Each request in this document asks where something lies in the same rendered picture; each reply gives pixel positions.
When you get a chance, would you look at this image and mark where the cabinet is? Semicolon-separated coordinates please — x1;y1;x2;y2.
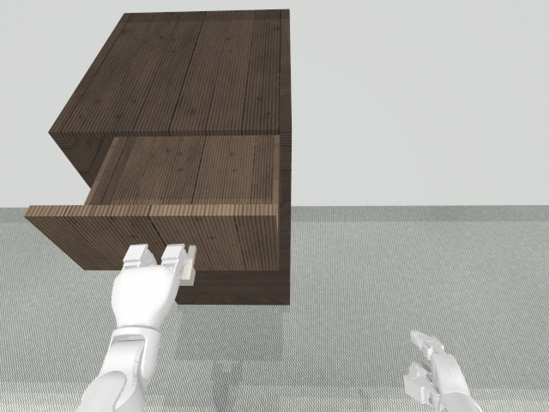
48;9;292;306

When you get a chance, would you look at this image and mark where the left robot hand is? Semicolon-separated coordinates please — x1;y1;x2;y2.
112;244;188;330

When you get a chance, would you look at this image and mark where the drawer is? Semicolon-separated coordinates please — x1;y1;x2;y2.
24;135;281;270

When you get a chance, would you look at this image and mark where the left robot forearm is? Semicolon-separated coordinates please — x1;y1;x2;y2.
75;325;161;412

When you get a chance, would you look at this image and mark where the handle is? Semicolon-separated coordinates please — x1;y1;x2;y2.
147;245;196;286

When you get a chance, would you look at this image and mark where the right robot forearm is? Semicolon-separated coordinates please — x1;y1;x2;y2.
438;392;482;412

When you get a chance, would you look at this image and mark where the right robot hand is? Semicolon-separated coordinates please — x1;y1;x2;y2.
403;330;470;410

